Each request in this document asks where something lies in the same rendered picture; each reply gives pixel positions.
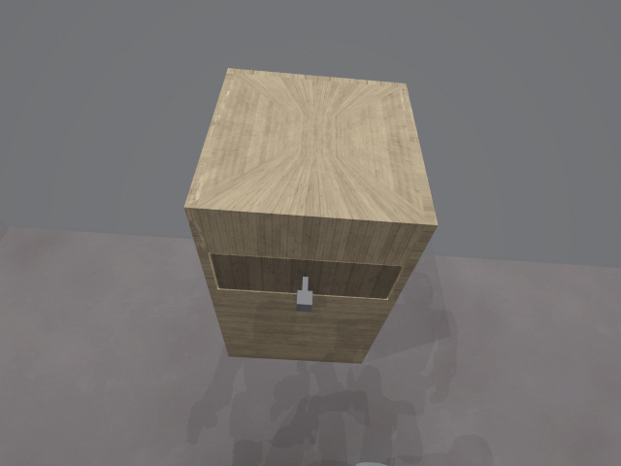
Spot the drawer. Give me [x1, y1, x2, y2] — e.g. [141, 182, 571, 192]
[211, 252, 403, 299]

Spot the handle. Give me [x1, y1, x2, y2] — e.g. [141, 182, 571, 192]
[296, 277, 312, 312]

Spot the cabinet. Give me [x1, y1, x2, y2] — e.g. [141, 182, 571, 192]
[184, 68, 438, 364]

